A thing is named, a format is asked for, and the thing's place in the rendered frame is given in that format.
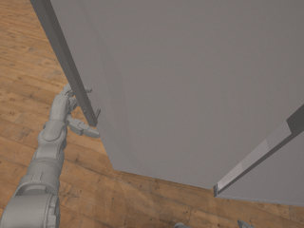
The handle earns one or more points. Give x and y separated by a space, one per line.
50 24

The left robot hand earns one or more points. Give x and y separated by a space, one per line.
63 103

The robot left forearm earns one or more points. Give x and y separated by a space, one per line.
46 164

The fridge door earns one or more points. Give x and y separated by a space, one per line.
187 88

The left robot upper arm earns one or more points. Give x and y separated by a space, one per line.
33 211

